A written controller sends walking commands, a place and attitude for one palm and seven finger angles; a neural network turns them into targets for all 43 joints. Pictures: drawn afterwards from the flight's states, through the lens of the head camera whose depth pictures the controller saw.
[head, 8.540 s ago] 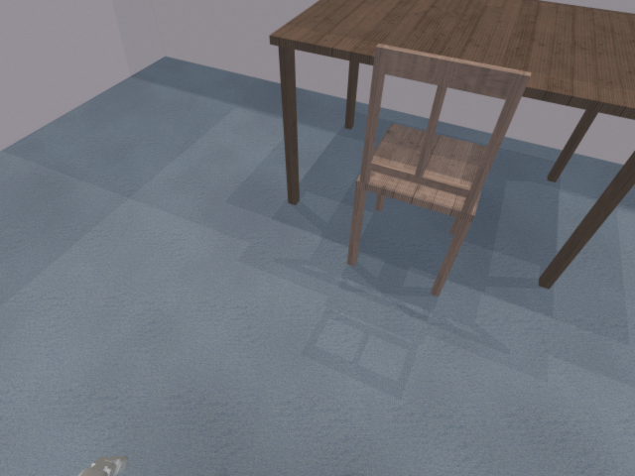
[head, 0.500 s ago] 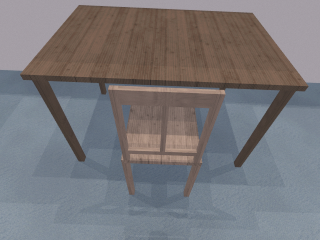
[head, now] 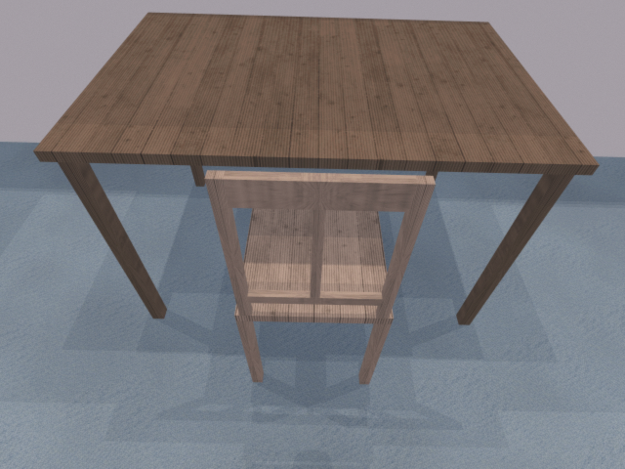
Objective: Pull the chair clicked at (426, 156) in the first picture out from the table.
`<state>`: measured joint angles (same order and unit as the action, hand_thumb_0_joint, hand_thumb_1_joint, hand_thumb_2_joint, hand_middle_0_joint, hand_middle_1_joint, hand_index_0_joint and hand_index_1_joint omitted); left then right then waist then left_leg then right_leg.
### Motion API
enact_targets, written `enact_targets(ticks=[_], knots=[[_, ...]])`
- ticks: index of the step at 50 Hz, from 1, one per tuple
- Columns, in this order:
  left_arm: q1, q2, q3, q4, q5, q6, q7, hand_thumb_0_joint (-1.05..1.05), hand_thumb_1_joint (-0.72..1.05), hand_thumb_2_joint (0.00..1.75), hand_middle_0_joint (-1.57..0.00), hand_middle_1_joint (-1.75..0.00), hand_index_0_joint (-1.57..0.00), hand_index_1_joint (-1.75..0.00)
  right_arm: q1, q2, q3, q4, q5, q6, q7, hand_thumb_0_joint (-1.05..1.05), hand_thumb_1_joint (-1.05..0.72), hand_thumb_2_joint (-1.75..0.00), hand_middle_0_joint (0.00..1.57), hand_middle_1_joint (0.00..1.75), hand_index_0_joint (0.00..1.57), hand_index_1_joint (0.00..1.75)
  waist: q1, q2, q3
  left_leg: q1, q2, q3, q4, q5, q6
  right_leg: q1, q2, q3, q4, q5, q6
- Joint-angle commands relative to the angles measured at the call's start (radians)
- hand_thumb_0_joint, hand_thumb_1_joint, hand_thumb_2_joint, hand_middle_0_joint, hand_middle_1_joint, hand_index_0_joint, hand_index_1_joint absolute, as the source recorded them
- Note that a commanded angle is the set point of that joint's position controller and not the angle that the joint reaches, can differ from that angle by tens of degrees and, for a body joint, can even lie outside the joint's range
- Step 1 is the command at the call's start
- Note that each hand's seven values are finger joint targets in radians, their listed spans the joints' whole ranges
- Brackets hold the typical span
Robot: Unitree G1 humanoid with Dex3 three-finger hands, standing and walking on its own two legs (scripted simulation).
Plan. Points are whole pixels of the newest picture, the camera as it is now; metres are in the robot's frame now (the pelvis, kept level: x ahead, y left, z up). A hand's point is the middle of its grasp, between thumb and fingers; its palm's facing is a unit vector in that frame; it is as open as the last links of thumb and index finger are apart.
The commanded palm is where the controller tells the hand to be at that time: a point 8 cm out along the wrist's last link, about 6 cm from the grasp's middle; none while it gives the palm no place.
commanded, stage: look again from close up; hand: left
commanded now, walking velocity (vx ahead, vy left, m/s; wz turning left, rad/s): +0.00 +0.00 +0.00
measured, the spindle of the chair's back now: (316, 256) +0.51 +0.02 -0.11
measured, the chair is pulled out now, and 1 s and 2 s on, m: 0.00 0.00 0.00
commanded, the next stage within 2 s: shuffle to correct the standing spot in 0.22 s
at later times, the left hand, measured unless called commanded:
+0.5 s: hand out of the picture +0.00 +0.15 -0.18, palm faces +0.03 -0.99 -0.16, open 7.4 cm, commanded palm none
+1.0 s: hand out of the picture +0.11 +0.16 -0.18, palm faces +0.05 -0.97 -0.22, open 7.3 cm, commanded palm none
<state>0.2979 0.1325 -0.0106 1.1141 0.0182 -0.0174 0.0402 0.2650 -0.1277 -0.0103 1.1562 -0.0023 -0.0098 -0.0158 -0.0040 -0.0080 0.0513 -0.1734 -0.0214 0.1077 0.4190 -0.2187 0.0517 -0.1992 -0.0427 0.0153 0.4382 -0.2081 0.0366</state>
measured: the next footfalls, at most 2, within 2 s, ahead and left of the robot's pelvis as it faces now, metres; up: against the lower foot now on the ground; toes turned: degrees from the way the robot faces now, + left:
none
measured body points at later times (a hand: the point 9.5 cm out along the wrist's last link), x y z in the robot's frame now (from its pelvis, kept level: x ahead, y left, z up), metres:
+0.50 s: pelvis +0.02 -0.01 +0.00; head +0.03 -0.01 +0.45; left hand +0.00 +0.20 -0.16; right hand +0.00 -0.22 -0.17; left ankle +0.01 +0.08 -0.74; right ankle +0.02 -0.14 -0.74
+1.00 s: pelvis +0.09 -0.02 -0.01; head +0.13 -0.02 +0.44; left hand +0.11 +0.21 -0.17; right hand +0.08 -0.22 -0.18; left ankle +0.01 +0.08 -0.74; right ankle +0.07 -0.13 -0.74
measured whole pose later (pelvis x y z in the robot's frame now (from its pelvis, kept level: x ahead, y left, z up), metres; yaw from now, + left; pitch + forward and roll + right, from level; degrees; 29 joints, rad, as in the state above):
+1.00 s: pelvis +0.09 -0.02 -0.01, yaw +1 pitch +0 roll +0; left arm 0.25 0.15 0.03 1.08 0.01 -0.01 0.04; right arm 0.27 -0.11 -0.02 1.13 -0.01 0.01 -0.06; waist 0.00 0.02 0.08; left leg -0.11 0.01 0.08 0.53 -0.41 0.01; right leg -0.23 -0.02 -0.06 0.58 -0.34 -0.01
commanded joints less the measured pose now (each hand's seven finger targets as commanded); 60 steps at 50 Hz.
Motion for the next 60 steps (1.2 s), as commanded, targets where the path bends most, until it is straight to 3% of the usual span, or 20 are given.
enact_targets(ticks=[1,16,21,25,31,34,36,37,38,39,41,44,45,47,51,55,57,58,59,60], knots=[[0.073,0.088,0.022,-0.022,-0.001,-0.010,0.007,0.00,0.90,0.90,-0.20,-0.30,-0.20,-0.30,0.061,-0.092,-0.016,-0.022,-0.004,-0.007,-0.005,0.00,-0.90,-0.90,0.20,0.30,0.20,0.30,-0.003,0.001,0.042,-0.009,0.120,-0.142,-0.126,-0.041,-0.021,-0.065,-0.058,0.051,-0.080,0.029,-0.048],[0.081,0.076,0.022,-0.010,-0.002,-0.011,0.008,0.00,0.90,0.90,-0.20,-0.30,-0.20,-0.30,0.070,-0.081,-0.012,-0.013,-0.003,-0.011,-0.011,0.00,-0.90,-0.90,0.20,0.30,0.20,0.30,-0.003,0.002,0.035,0.019,0.123,-0.133,-0.118,0.027,-0.022,-0.052,-0.059,0.051,-0.083,0.070,-0.049],[0.088,0.072,0.033,-0.019,0.010,0.001,-0.006,0.00,0.90,0.90,-0.20,-0.30,-0.20,-0.30,0.089,-0.108,-0.027,-0.013,-0.012,0.002,-0.007,0.00,-0.90,-0.90,0.20,0.30,0.20,0.30,-0.004,0.034,0.099,-0.047,0.149,-0.185,-0.184,-0.356,0.001,-0.121,-0.020,0.014,-0.040,-0.220,-0.056],[0.119,0.062,0.044,-0.030,0.012,-0.002,-0.016,0.00,0.90,0.90,-0.20,-0.30,-0.20,-0.30,0.094,-0.112,-0.036,-0.036,-0.014,0.001,-0.006,0.00,-0.90,-0.90,0.20,0.30,0.20,0.30,0.007,0.021,0.123,-0.086,0.155,-0.196,-0.161,-0.402,0.020,-0.131,-0.012,0.025,-0.021,-0.244,-0.071],[0.173,0.091,0.061,-0.015,0.001,-0.023,-0.015,0.00,0.90,0.90,-0.20,-0.30,-0.20,-0.30,0.108,-0.069,-0.020,-0.049,-0.011,-0.032,-0.014,0.00,-0.90,-0.90,0.20,0.30,0.20,0.30,0.014,-0.088,0.033,-0.087,0.075,-0.057,0.088,-0.043,-0.001,0.022,-0.087,0.137,-0.019,0.048,-0.133],[0.211,0.116,0.075,0.002,-0.003,-0.022,-0.008,0.00,0.90,0.90,-0.20,-0.30,-0.20,-0.30,0.089,-0.056,-0.019,-0.060,-0.011,-0.037,-0.020,0.00,-0.90,-0.90,0.20,0.30,0.20,0.30,0.020,-0.129,0.022,-0.158,0.043,-0.004,0.201,-0.069,-0.022,0.102,-0.150,0.204,-0.008,0.215,-0.185],[0.168,0.099,0.074,-0.008,-0.001,-0.015,-0.003,0.00,0.90,0.90,-0.20,-0.30,-0.20,-0.30,0.119,-0.049,-0.013,-0.046,-0.008,-0.039,-0.027,0.00,-0.90,-0.90,0.20,0.30,0.20,0.30,-0.008,-0.075,0.018,-0.057,0.060,-0.026,0.110,0.053,-0.026,0.054,-0.118,0.138,0.070,0.391,-0.168],[0.131,0.077,0.067,-0.020,-0.001,-0.011,-0.002,0.00,0.90,0.90,-0.20,-0.30,-0.20,-0.30,0.179,-0.069,-0.013,-0.017,-0.011,-0.042,-0.033,0.00,-0.90,-0.90,0.20,0.30,0.20,0.30,-0.038,0.041,-0.010,0.096,0.108,-0.072,0.052,0.328,-0.017,-0.024,-0.053,0.043,0.186,0.460,-0.124],[0.093,0.055,0.057,-0.034,-0.001,-0.013,0.001,0.00,0.90,0.90,-0.20,-0.30,-0.20,-0.30,0.250,-0.107,-0.024,0.012,-0.012,-0.041,-0.043,0.00,-0.90,-0.90,0.20,0.30,0.20,0.30,-0.062,0.161,-0.031,0.240,0.190,-0.144,0.064,0.717,0.020,-0.136,0.001,-0.037,0.292,0.348,-0.076],[0.030,0.042,0.050,-0.054,-0.006,-0.009,0.007,0.00,0.90,0.90,-0.20,-0.30,-0.20,-0.30,0.287,-0.115,-0.017,0.033,-0.012,-0.033,-0.048,0.00,-0.90,-0.90,0.20,0.30,0.20,0.30,-0.074,0.257,0.010,0.287,0.281,-0.217,0.023,1.064,0.063,-0.243,0.027,-0.080,0.350,-0.118,-0.050],[-0.006,0.043,0.054,-0.062,-0.008,0.010,0.011,0.00,0.90,0.90,-0.20,-0.30,-0.20,-0.30,0.224,-0.108,-0.006,0.012,-0.021,-0.018,-0.054,0.00,-0.90,-0.90,0.20,0.30,0.20,0.30,-0.043,0.185,0.077,0.203,0.302,-0.214,0.006,1.068,0.098,-0.240,-0.007,-0.041,0.332,-0.310,-0.050],[0.108,0.059,0.060,-0.029,-0.006,0.008,0.004,0.00,0.90,0.90,-0.20,-0.30,-0.20,-0.30,0.094,-0.124,-0.015,-0.041,-0.006,-0.012,-0.053,0.00,-0.90,-0.90,0.20,0.30,0.20,0.30,0.037,0.075,0.018,0.103,0.198,-0.130,0.087,0.841,0.019,0.002,-0.008,-0.051,0.035,0.141,-0.052],[0.134,0.093,0.065,-0.024,-0.006,0.003,0.007,0.00,0.90,0.90,-0.20,-0.30,-0.20,-0.30,0.094,-0.115,-0.024,-0.058,0.001,-0.007,-0.053,0.00,-0.90,-0.90,0.20,0.30,0.20,0.30,0.029,0.016,-0.024,0.044,0.149,-0.108,0.116,0.646,-0.018,0.081,-0.053,0.025,0.053,0.480,-0.081],[0.080,0.118,0.064,-0.037,-0.008,0.004,0.007,0.00,0.90,0.90,-0.20,-0.30,-0.20,-0.30,0.089,-0.079,-0.034,-0.065,0.000,0.010,-0.050,0.00,-0.90,-0.90,0.20,0.30,0.20,0.30,0.004,-0.028,-0.005,0.013,0.111,-0.090,0.070,0.290,-0.045,0.048,-0.131,0.070,0.088,0.670,-0.123],[0.066,0.147,0.073,-0.064,-0.004,0.001,0.017,0.00,0.90,0.90,-0.20,-0.30,-0.20,-0.30,0.103,-0.085,-0.046,-0.072,-0.001,0.016,-0.045,0.00,-0.90,-0.90,0.20,0.30,0.20,0.30,0.007,-0.087,-0.121,0.016,0.096,-0.061,0.128,0.309,-0.057,0.139,-0.157,0.075,0.128,0.881,-0.141],[-0.011,0.151,0.071,-0.092,-0.003,0.011,0.016,0.00,0.90,0.90,-0.20,-0.30,-0.20,-0.30,0.083,-0.075,-0.045,-0.085,-0.003,0.021,-0.036,0.00,-0.90,-0.90,0.20,0.30,0.20,0.30,-0.007,-0.048,-0.109,0.063,0.104,-0.076,0.077,0.258,-0.056,0.051,-0.147,0.068,0.093,0.641,-0.139],[-0.043,0.129,0.063,-0.105,-0.004,0.013,0.012,0.00,0.90,0.90,-0.20,-0.30,-0.20,-0.30,0.073,-0.093,-0.038,-0.089,-0.011,0.014,-0.034,0.00,-0.90,-0.90,0.20,0.30,0.20,0.30,-0.008,0.016,-0.085,0.098,0.151,-0.106,0.002,0.391,-0.039,0.007,-0.083,0.029,0.094,0.460,-0.088],[-0.055,0.291,0.045,-0.172,-0.014,-0.011,0.015,0.00,0.90,0.90,-0.20,-0.30,-0.20,-0.30,0.023,-0.230,-0.048,-0.179,-0.022,-0.011,-0.032,0.00,-0.90,-0.90,0.20,0.30,0.20,0.30,-0.003,0.047,-0.105,0.058,0.101,-0.130,-0.010,0.613,-0.017,0.119,0.003,-0.018,0.178,0.440,-0.089],[-0.031,0.218,0.068,-0.204,-0.008,0.002,0.015,0.00,0.90,0.90,-0.20,-0.30,-0.20,-0.30,0.030,-0.249,-0.087,-0.192,-0.021,-0.040,-0.032,0.00,-0.90,-0.90,0.20,0.30,0.20,0.30,0.009,0.062,-0.155,0.081,0.178,-0.147,0.029,0.656,-0.022,0.034,-0.022,-0.025,0.186,0.224,-0.089],[-0.051,0.201,0.055,-0.205,-0.006,0.002,0.012,0.00,0.90,0.90,-0.20,-0.30,-0.20,-0.30,0.004,-0.241,-0.083,-0.195,-0.020,-0.044,-0.030,0.00,-0.90,-0.90,0.20,0.30,0.20,0.30,0.005,0.141,-0.179,0.141,0.179,-0.153,0.044,0.720,-0.016,-0.002,-0.020,-0.026,0.167,0.223,-0.098]])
